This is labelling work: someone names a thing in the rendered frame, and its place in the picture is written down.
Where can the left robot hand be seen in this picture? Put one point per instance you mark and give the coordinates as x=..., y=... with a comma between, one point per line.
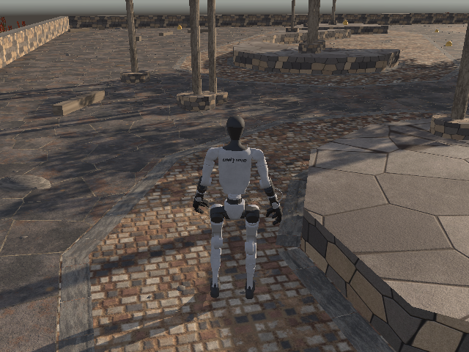
x=203, y=203

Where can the left robot foot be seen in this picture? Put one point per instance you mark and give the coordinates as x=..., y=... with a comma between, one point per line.
x=215, y=290

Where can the left robot forearm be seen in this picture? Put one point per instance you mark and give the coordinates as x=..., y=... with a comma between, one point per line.
x=200, y=192

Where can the right robot forearm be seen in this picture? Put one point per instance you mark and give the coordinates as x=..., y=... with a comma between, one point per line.
x=271, y=195

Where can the right robot shin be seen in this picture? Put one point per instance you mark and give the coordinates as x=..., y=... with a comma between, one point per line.
x=250, y=265

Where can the left robot upper arm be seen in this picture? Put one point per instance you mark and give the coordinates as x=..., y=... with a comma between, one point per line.
x=211, y=155

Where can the right robot upper arm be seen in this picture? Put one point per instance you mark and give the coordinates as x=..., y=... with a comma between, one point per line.
x=262, y=168

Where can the right robot hand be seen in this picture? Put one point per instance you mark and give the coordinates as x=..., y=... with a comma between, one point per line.
x=278, y=214

